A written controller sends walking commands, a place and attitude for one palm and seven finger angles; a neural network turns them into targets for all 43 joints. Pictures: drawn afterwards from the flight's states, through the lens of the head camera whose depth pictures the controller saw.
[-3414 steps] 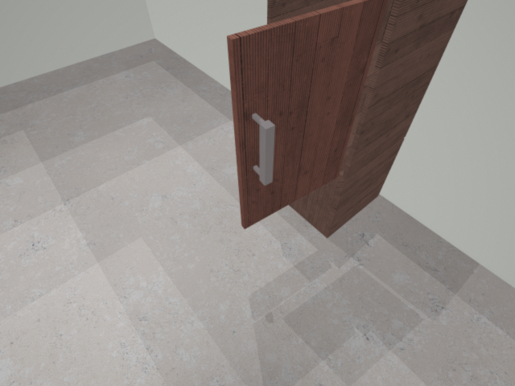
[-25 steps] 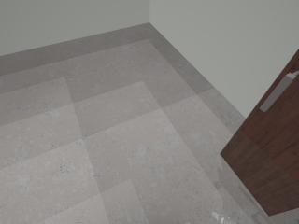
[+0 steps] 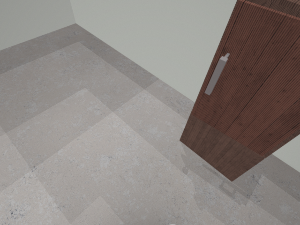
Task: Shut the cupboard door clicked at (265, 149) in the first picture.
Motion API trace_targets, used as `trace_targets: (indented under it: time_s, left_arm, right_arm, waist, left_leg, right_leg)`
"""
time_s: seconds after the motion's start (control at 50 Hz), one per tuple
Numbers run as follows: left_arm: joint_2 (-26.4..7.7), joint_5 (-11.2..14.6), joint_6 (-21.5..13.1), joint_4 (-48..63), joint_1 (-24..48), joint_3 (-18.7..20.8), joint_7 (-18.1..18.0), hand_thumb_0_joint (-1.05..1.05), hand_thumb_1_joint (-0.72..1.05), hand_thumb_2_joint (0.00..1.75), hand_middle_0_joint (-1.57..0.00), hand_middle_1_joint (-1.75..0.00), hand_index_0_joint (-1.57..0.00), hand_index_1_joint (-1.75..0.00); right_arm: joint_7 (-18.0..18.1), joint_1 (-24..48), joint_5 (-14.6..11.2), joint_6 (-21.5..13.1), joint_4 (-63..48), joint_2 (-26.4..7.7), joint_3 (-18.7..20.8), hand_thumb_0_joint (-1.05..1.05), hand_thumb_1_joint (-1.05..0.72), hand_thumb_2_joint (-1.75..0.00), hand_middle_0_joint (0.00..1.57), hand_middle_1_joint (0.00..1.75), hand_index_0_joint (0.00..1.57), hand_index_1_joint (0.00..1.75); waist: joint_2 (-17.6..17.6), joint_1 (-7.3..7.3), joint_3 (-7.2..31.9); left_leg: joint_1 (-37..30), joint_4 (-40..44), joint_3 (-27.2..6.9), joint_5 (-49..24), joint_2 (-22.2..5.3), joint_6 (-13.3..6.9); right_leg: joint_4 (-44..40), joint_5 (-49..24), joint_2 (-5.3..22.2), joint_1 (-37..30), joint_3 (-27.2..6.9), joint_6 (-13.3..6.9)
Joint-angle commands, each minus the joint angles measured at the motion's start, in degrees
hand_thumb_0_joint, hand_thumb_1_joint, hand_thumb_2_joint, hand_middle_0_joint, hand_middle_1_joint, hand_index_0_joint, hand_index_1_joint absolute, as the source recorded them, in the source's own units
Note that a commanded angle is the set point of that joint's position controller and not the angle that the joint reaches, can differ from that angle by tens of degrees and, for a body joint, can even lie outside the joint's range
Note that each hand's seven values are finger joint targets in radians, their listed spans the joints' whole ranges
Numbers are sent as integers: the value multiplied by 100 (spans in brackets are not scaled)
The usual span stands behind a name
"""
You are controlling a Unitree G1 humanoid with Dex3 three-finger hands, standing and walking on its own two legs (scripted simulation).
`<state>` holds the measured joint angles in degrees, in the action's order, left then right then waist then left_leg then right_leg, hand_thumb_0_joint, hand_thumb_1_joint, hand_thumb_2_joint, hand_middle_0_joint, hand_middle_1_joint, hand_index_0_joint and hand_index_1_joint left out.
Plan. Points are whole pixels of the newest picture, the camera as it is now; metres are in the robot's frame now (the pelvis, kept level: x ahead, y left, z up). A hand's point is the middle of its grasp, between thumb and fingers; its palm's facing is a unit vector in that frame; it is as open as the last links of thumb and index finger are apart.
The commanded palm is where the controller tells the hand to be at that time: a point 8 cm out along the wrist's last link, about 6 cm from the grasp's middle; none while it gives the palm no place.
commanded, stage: turn to face it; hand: left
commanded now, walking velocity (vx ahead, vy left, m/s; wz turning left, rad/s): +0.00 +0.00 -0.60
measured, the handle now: (217, 74) +0.67 -0.23 +0.00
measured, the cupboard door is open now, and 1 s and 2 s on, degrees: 6 6 6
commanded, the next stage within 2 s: take the last steps up to it in 0.88 s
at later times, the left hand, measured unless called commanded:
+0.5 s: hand (104, 219) +0.15 +0.13 -0.14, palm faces -0.30 -0.92 -0.26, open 7.4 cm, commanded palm none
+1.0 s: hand (101, 206) +0.19 +0.15 -0.16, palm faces -0.46 -0.86 -0.21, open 7.4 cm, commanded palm none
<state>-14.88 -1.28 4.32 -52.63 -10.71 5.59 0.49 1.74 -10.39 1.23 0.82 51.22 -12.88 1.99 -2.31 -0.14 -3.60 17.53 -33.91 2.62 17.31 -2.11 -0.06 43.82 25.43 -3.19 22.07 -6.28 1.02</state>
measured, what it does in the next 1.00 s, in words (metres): steps on the spot, turning right: right foot, then left foot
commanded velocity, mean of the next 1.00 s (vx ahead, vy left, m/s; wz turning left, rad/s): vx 0.01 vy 0.00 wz -0.42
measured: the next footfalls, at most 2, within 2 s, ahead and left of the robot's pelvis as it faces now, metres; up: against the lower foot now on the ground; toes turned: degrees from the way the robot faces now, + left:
right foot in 0.32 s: -0.01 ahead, -0.14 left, +0.00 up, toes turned -16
left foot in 0.72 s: +0.11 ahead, +0.09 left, +0.00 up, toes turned -22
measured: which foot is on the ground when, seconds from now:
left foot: down 0.00-0.32, up 0.34-0.70, down 0.72-1.00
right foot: up 0.00-0.30, down 0.32-0.72, up 0.74-1.00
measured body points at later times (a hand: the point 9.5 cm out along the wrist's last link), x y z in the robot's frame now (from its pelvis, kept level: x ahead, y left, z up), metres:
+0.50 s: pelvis -0.01 -0.02 +0.01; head +0.03 -0.06 +0.45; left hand +0.17 +0.18 -0.12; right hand -0.04 -0.30 -0.15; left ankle +0.02 +0.11 -0.66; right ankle -0.04 -0.12 -0.73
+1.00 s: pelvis +0.02 +0.01 +0.01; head +0.06 +0.00 +0.46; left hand +0.21 +0.20 -0.14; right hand -0.06 -0.23 -0.13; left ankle +0.07 +0.10 -0.73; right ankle -0.07 -0.10 -0.69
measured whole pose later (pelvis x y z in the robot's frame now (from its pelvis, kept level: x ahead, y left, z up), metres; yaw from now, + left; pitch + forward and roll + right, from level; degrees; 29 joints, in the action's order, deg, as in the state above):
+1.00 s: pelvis +0.02 +0.01 +0.01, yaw -30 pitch +1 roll -2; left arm -14.0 -1.3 4.5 -53.5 -10.4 4.6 1.5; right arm 1.6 -13.7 1.8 1.2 54.3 -10.7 0.8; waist 0.2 0.5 -3.6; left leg 14.1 -27.7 6.6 14.4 -5.1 -0.6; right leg 46.4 25.8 0.1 20.2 1.5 1.6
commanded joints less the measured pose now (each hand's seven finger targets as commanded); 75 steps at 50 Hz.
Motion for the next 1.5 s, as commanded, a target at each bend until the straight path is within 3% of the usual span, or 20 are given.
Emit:
trace_targets:
  time_s: [0.0, 0.2, 0.26, 0.28, 0.3, 0.32, 0.42, 0.66, 0.7, 0.78, 0.96, 1.02, 1.08, 1.1, 1.18, 1.32, 1.34, 1.38, 1.4, 1.48]
  left_arm:
    - [-491, -2, -148, 625, 217, 108, 106, 0, 90, 90, -20, -30, -20, -30]
    - [-290, 12, -113, 822, 634, -48, 180, 0, 90, 90, -20, -30, -20, -30]
    - [-416, 14, -178, 687, 91, -2, 151, 0, 90, 90, -20, -30, -20, -30]
    - [-735, -14, -234, 566, -268, 56, 108, 0, 90, 90, -20, -30, -20, -30]
    - [-1378, -65, -321, 493, -559, 175, 14, 0, 90, 90, -20, -30, -20, -30]
    - [-1569, 36, -306, 416, -893, 173, -41, 0, 90, 90, -20, -30, -20, -30]
    - [-885, 22, -319, 652, 89, 70, -155, 0, 90, 90, -20, -30, -20, -30]
    - [-802, 20, -239, 527, 147, 118, -108, 0, 90, 90, -20, -30, -20, -30]
    - [-225, 86, -199, 584, -257, -6, -39, 0, 90, 90, -20, -30, -20, -30]
    - [-348, -3, -147, 408, -106, 80, 63, 0, 90, 90, -20, -30, -20, -30]
    - [-45, 22, -164, 309, 62, -121, 57, 0, 90, 90, -20, -30, -20, -30]
    - [-168, 6, -212, 102, -386, -83, 61, 0, 90, 90, -20, -30, -20, -30]
    - [-1152, -39, -301, -71, -984, 100, -11, 0, 90, 90, -20, -30, -20, -30]
    - [-877, -38, -374, -138, -989, 100, -71, 0, 90, 90, -20, -30, -20, -30]
    - [-471, -16, -571, -106, -480, -49, -90, 0, 90, 90, -20, -30, -20, -30]
    - [-477, 20, -613, -413, -488, -18, -56, 0, 90, 90, -20, -30, -20, -30]
    - [-298, 48, -586, -431, -538, -52, -44, 0, 90, 90, -20, -30, -20, -30]
    - [157, 82, -597, -260, -705, -183, 3, 0, 90, 90, -20, -30, -20, -30]
    - [-9, 3, -544, -176, -338, -180, -31, 0, 90, 90, -20, -30, -20, -30]
    - [232, -13, -517, -354, -278, -178, 82, 0, 90, 90, -20, -30, -20, -30]
  right_arm:
    - [125, -269, 83, -158, -379, -1136, 183, 0, -90, -90, 20, 30, 20, 30]
    - [17, -669, 61, -88, -117, -1196, 297, 0, -90, -90, 20, 30, 20, 30]
    - [-20, -420, 9, -62, -157, -1277, 346, 0, -90, -90, 20, 30, 20, 30]
    - [-55, -413, -39, -55, -217, -1158, 341, 0, -90, -90, 20, 30, 20, 30]
    - [-94, -301, -66, -40, -446, -645, 215, 0, -90, -90, 20, 30, 20, 30]
    - [-36, -24, -49, 43, -575, -744, 175, 0, -90, -90, 20, 30, 20, 30]
    - [-28, -131, -34, 99, -281, -655, 185, 0, -90, -90, 20, 30, 20, 30]
    - [25, -642, -95, -57, -178, -526, 168, 0, -90, -90, 20, 30, 20, 30]
    - [50, -810, 9, -128, -207, -1387, 292, 0, -90, -90, 20, 30, 20, 30]
    - [131, -257, 92, -124, -312, -1016, 145, 0, -90, -90, 20, 30, 20, 30]
    - [78, -667, 55, -61, 179, -1021, 239, 0, -90, -90, 20, 30, 20, 30]
    - [45, -611, 14, -31, 240, -978, 243, 0, -90, -90, 20, 30, 20, 30]
    - [-94, 76, 7, -38, -152, -453, 109, 0, -90, -90, 20, 30, 20, 30]
    - [-88, 197, 39, -29, -156, -507, 146, 0, -90, -90, 20, 30, 20, 30]
    - [-192, -195, 39, -120, 156, -392, 144, 0, -90, -90, 20, 30, 20, 30]
    - [-187, -919, 33, -296, 419, -221, 75, 0, -90, -90, 20, 30, 20, 30]
    - [-155, -1320, 50, -367, 589, -396, 97, 0, -90, -90, 20, 30, 20, 30]
    - [-26, -2346, 159, -379, 773, -1275, 272, 0, -90, -90, 20, 30, 20, 30]
    - [19, -2299, 137, -345, 790, -1204, 242, 0, -90, -90, 20, 30, 20, 30]
    - [58, -1325, 100, -417, 601, -553, 32, 0, -90, -90, 20, 30, 20, 30]
  waist:
    - [1213, 5, 287]
    - [1441, 266, 540]
    - [1214, -47, 726]
    - [589, -199, 881]
    - [-1281, -343, 917]
    - [-1012, -531, 817]
    - [-527, 34, 706]
    - [-453, 288, 580]
    - [2052, 202, 730]
    - [1245, -16, 276]
    - [1398, 181, 655]
    - [988, -23, 719]
    - [-1080, -541, 92]
    - [-1267, -444, -18]
    - [-654, 9, -144]
    - [-264, 311, -25]
    - [254, 428, 126]
    - [2084, 677, 590]
    - [1966, 684, 395]
    - [943, 183, -72]
  left_leg:
    - [-806, 1568, -1450, -2773, -1940, -895]
    - [-1267, 1097, -34, -3087, -1798, -692]
    - [-821, 371, 356, -2546, -1679, -285]
    - [-161, -370, 612, -1787, -1398, 35]
    - [1504, -1679, 1032, 1261, -500, 422]
    - [1696, -2667, 279, 2005, -306, 448]
    - [1526, -3069, -235, 611, -417, 554]
    - [-791, 722, -153, -507, 23, 331]
    - [-1495, 1729, -2200, -1243, -1985, -477]
    - [-540, 1757, -1344, -1869, -1732, -854]
    - [-1141, 1210, -540, -2869, -1562, -831]
    - [-375, 983, -391, -876, -1348, -480]
    - [1911, -1678, 342, 1902, -13, 159]
    - [2211, -2308, -57, 1504, -116, 110]
    - [1665, -2227, -21, 529, -307, 213]
    - [-473, 399, 428, -485, -8, 165]
    - [-1263, 807, 160, -546, -91, 119]
    - [-2262, 1925, -2766, -99, -2248, -901]
    - [-1782, 2178, -2933, 259, -2392, -1077]
    - [-806, 2259, -1259, -910, -1732, -884]
  right_leg:
    - [2256, 439, 336, 1019, 355, 147]
    - [13, -12, 334, 27, 1068, 74]
    - [-1619, -1277, 279, -1129, 1166, -85]
    - [-2207, -2126, 728, -2030, 616, -281]
    - [-2457, -4008, 2241, -3041, -1254, -876]
    - [-2288, -4949, 2695, -2429, -1558, -1402]
    - [-2167, -4130, 1683, -1739, -610, -1175]
    - [-1764, -2603, 1173, -330, -1215, -762]
    - [-10, 327, -75, 752, 130, -120]
    - [2115, 239, 323, 748, 300, 75]
    - [-351, -73, 254, -262, 959, 6]
    - [-1906, -990, 240, -1540, 986, -131]
    - [-3542, 816, 2413, -2061, -1917, -1382]
    - [-3553, 717, 2248, -2037, -2062, -1530]
    - [-3201, -1163, 1705, -1621, -578, -1324]
    - [-2565, -939, 1309, -831, -60, -984]
    - [-1833, -879, 1018, -408, 113, -826]
    - [894, 865, 11, 1037, 1015, -380]
    - [1830, 912, 250, 1264, 574, -438]
    - [1515, -249, 736, 930, 569, -258]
